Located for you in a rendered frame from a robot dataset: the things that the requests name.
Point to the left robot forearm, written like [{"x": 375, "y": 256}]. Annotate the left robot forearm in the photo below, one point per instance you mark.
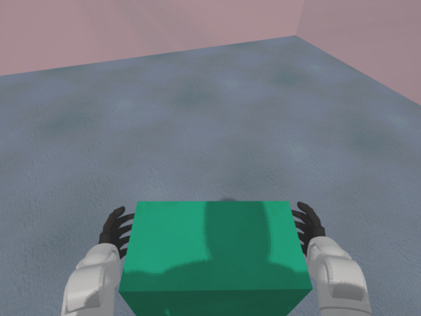
[{"x": 90, "y": 288}]

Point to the right robot forearm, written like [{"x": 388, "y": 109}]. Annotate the right robot forearm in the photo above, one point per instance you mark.
[{"x": 340, "y": 282}]

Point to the right robot hand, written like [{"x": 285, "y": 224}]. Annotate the right robot hand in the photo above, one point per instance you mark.
[{"x": 311, "y": 227}]

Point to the left robot hand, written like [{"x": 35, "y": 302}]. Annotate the left robot hand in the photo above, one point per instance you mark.
[{"x": 111, "y": 232}]

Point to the carton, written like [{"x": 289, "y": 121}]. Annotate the carton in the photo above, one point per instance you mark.
[{"x": 214, "y": 258}]

